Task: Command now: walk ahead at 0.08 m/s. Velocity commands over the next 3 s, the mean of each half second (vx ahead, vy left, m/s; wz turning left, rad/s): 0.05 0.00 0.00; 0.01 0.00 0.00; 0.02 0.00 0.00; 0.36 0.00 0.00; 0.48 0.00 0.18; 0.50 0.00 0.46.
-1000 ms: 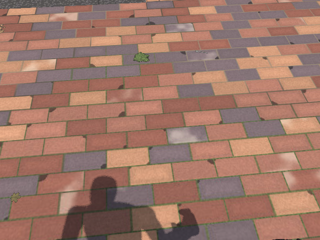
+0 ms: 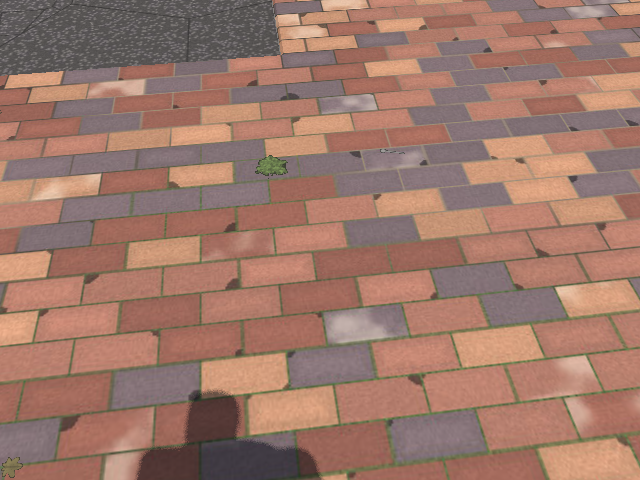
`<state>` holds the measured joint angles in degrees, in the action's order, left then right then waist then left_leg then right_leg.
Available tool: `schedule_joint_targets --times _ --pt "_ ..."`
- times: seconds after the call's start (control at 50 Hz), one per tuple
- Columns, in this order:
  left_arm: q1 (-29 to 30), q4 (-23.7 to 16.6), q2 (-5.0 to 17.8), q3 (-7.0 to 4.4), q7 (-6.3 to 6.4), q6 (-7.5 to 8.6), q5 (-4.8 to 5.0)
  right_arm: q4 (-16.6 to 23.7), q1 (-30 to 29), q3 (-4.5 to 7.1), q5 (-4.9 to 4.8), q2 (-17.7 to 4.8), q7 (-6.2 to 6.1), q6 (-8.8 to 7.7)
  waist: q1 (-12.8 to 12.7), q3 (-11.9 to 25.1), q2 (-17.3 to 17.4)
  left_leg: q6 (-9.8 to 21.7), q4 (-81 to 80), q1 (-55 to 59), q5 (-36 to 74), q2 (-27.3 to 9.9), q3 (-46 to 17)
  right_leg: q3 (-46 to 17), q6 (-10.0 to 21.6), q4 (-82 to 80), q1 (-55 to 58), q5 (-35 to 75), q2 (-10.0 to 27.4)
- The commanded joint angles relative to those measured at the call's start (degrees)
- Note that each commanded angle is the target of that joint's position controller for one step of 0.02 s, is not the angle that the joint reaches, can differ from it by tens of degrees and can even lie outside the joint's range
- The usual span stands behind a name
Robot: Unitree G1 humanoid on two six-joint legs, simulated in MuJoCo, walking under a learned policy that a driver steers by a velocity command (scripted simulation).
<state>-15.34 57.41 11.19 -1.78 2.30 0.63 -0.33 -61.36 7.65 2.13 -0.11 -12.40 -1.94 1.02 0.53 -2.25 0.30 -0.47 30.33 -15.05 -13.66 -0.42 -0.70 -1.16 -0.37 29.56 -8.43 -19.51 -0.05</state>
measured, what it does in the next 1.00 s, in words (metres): stands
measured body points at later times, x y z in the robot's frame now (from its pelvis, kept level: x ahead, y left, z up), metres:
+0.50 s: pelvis +0.02 +0.01 +0.00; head +0.03 +0.02 +0.45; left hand +0.02 +0.25 -0.16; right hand +0.08 -0.23 -0.15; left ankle +0.03 +0.12 -0.73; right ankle -0.04 -0.12 -0.73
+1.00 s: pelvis +0.00 +0.01 +0.00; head +0.01 +0.01 +0.45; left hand -0.04 +0.24 -0.16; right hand +0.04 -0.23 -0.16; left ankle +0.03 +0.12 -0.73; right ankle -0.04 -0.12 -0.73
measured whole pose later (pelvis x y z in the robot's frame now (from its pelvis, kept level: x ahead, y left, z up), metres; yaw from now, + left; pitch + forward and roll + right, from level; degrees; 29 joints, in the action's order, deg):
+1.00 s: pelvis +0.00 +0.01 +0.00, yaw +1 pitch -1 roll +0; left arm -19.9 64.6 8.9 -0.3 3.0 0.9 -0.1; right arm -63.5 11.5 1.3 -0.3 -10.5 -2.2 0.9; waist 0.2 -2.4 0.3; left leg 0.7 29.9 -15.4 -13.4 0.8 -1.0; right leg -1.0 -1.5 28.2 -8.1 -19.0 1.1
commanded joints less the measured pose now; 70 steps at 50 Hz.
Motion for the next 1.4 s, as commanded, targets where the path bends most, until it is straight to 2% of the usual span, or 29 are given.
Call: schedule_joint_targets --times 0.02,0.04,0.06,0.1,0.12,0.14,0.16,0.18,0.2,0.28,0.52,0.9,1.4 --pt "-4.24 0.18 6.01 -1.17 0.30 0.19 0.39 0.46 1.22 1.02 -0.36 -5.59 -0.25 -0.26 -0.20 0.79 -1.52 2.31 -2.58 3.96 -7.36 1.00 1.02 -0.81 2.29 -7.31 -6.63 -5.99 0.61" --pt "-4.00 -0.10 7.30 -1.55 0.43 0.14 0.66 0.45 1.23 1.23 -0.61 -6.05 -0.29 -0.37 -0.38 -1.33 -2.56 2.71 -1.33 0.81 -16.57 1.89 1.73 -2.46 3.81 -8.22 -8.20 -15.40 1.39" --pt "-3.13 -0.66 7.26 -1.45 0.61 0.35 0.78 1.13 -0.39 1.00 -0.44 -5.50 -0.37 -0.80 -0.65 -4.64 -3.03 2.82 -0.58 -2.30 -16.52 1.92 1.65 -4.59 4.81 -9.85 -10.21 -17.69 2.90" --pt "-1.89 -0.58 6.43 -1.04 0.58 1.37 0.46 1.20 -0.06 0.30 0.30 -3.09 -0.14 -1.99 0.37 -6.21 -5.22 2.26 0.16 -1.20 -4.75 1.47 1.54 -7.04 5.08 -10.46 -12.07 -10.05 5.05" --pt "-1.62 -0.30 5.75 -0.85 0.50 1.81 0.19 0.74 1.28 0.24 0.70 -3.36 0.05 -2.29 0.85 -5.56 -4.58 2.16 -1.24 0.67 1.49 0.54 0.22 -5.44 4.03 -8.52 -12.24 -3.68 4.14" --pt "-3.35 0.14 4.58 -0.66 0.40 1.93 0.07 0.24 1.71 0.55 0.47 -5.15 0.26 -2.42 -0.18 -4.12 -0.40 2.68 -1.30 1.92 7.13 0.06 -0.83 -1.72 2.27 -5.78 -10.87 1.65 1.28" --pt "-5.32 1.02 4.10 -0.53 0.34 1.87 -0.05 -0.08 2.30 0.50 -0.04 -5.24 0.40 -2.42 -0.64 -1.84 1.93 3.52 -1.54 2.98 11.18 -0.51 -1.79 0.46 0.75 -3.34 -8.39 5.91 -0.31" --pt "-6.65 1.66 3.90 -0.41 0.30 1.74 0.11 -0.36 2.76 0.27 -0.30 -4.75 0.47 -2.32 -0.96 -0.21 2.42 4.05 -1.38 3.91 14.30 -0.96 -2.35 0.79 0.06 -2.75 -6.80 8.84 -0.52" --pt "-6.92 2.04 3.91 -0.27 0.35 1.56 0.32 -0.39 2.85 0.23 -0.42 -4.89 0.55 -2.23 -0.90 0.78 1.50 4.26 -1.06 4.37 16.98 -1.14 -2.52 0.76 -0.16 -2.47 -5.53 11.17 -0.36" --pt "-7.05 2.89 4.04 0.14 0.35 0.57 0.36 -0.71 3.64 0.10 -0.45 -5.17 0.64 -1.88 -0.51 2.95 0.57 4.40 -0.77 6.52 21.94 -1.46 -2.47 0.30 -0.21 -2.67 -3.51 15.11 0.34" --pt "-7.11 5.32 3.48 0.56 0.69 -0.13 0.28 -0.79 3.14 0.24 -0.40 -4.30 0.10 -0.63 -0.29 0.42 -0.17 3.56 -3.36 6.63 17.12 -0.78 -1.85 0.68 -0.69 -5.84 -3.85 12.68 0.75" --pt "-8.99 6.87 2.54 0.73 0.84 0.37 0.22 -0.75 4.56 0.09 -0.21 -3.67 -0.39 -0.45 -0.37 -1.71 -0.31 2.95 -5.52 3.94 5.98 -0.40 -1.83 1.03 -0.35 -7.10 -6.59 5.60 0.71" --pt "-11.67 6.31 1.41 0.67 0.60 0.75 0.37 -0.53 7.94 -0.39 -0.29 -2.61 -0.63 -0.78 -0.43 -1.89 -0.43 2.60 -4.96 3.36 6.38 -0.39 -1.65 0.76 0.23 -7.14 -7.83 5.81 0.68"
